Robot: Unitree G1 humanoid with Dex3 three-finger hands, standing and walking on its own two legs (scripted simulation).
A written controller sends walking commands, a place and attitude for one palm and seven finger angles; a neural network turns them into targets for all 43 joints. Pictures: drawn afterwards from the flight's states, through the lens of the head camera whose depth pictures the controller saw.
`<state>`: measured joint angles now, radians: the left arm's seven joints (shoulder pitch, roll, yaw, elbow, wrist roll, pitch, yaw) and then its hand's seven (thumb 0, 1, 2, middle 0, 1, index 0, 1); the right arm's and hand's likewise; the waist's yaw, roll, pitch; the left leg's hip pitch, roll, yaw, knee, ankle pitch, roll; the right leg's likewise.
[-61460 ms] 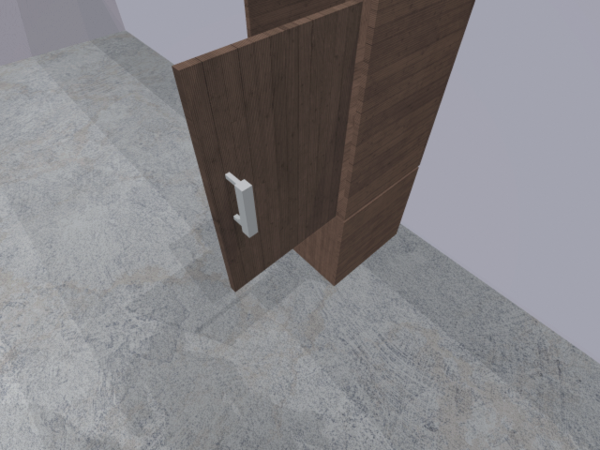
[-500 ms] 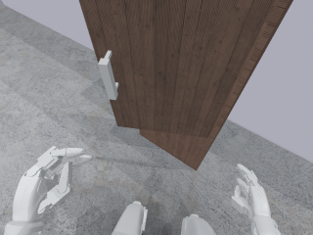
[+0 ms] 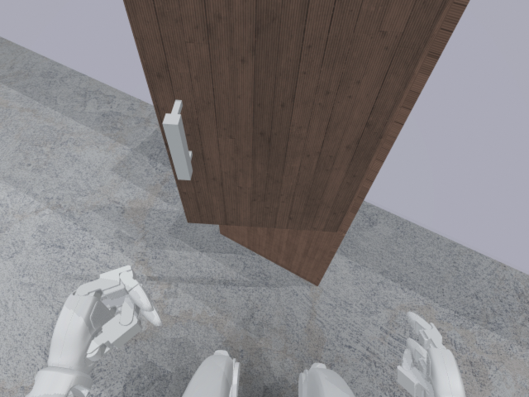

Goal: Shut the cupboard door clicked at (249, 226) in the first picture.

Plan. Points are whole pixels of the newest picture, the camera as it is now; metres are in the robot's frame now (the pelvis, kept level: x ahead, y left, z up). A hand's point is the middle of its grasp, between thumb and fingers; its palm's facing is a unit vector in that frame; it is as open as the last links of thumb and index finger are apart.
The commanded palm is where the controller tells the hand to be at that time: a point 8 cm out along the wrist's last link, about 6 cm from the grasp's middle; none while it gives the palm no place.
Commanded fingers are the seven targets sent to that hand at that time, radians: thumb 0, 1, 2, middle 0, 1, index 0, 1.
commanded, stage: raise the hand and make a fist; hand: left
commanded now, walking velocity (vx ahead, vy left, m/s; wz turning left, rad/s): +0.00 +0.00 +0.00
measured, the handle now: (181, 141) +0.50 +0.18 +0.07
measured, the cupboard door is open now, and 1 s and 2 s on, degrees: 27 27 27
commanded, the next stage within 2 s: bring the fist close to the handle in 0.80 s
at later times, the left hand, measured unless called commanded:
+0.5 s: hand (118, 284) +0.24 +0.20 +0.08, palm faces +0.03 -1.00 -0.04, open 3.1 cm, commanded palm +0.21 +0.25 +0.08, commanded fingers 0.00 0.90 0.90 -1.30 -1.50 -1.30 -1.50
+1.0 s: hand (146, 291) +0.24 +0.17 +0.07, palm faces +0.01 -1.00 -0.04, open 3.1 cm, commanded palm +0.23 +0.23 +0.08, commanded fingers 0.00 0.90 0.90 -1.30 -1.50 -1.30 -1.50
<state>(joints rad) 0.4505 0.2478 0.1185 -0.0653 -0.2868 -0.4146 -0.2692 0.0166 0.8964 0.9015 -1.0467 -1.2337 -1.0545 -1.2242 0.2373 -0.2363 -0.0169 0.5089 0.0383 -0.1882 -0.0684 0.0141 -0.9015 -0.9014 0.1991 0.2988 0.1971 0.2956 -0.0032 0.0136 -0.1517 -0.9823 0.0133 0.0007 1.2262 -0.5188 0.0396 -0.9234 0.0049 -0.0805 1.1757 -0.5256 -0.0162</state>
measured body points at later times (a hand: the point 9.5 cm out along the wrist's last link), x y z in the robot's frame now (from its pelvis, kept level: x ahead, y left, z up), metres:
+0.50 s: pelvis +0.02 +0.01 +0.02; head +0.07 +0.02 +0.46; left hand +0.23 +0.25 +0.09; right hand +0.20 -0.22 -0.05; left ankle +0.04 +0.09 -0.64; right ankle +0.03 -0.12 -0.64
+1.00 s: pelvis +0.02 -0.02 +0.01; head +0.07 -0.02 +0.46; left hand +0.23 +0.22 +0.08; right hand +0.20 -0.25 -0.06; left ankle +0.04 +0.09 -0.64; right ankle +0.03 -0.12 -0.64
